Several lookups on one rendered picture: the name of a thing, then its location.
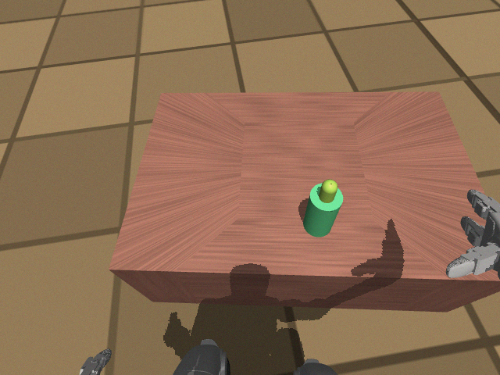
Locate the right robot hand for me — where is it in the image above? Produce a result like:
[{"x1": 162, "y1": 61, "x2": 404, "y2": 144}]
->
[{"x1": 446, "y1": 190, "x2": 500, "y2": 278}]

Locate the left robot hand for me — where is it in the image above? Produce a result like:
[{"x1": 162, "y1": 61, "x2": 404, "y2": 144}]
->
[{"x1": 80, "y1": 349, "x2": 112, "y2": 375}]

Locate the bottle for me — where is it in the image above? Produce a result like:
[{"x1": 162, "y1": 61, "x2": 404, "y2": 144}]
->
[{"x1": 303, "y1": 180, "x2": 343, "y2": 238}]

